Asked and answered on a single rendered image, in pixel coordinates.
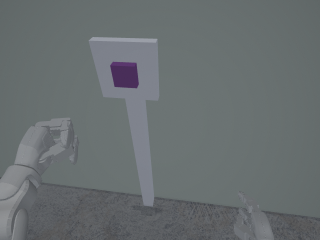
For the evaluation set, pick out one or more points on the robot right hand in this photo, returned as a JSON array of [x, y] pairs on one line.
[[257, 225]]

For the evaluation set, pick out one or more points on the robot left forearm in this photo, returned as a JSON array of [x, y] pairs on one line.
[[18, 192]]

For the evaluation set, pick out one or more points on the panel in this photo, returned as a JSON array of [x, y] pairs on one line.
[[143, 52]]

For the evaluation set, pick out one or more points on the robot left hand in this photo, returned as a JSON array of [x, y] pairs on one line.
[[39, 150]]

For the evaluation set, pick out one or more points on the button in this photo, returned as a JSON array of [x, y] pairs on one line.
[[125, 74]]

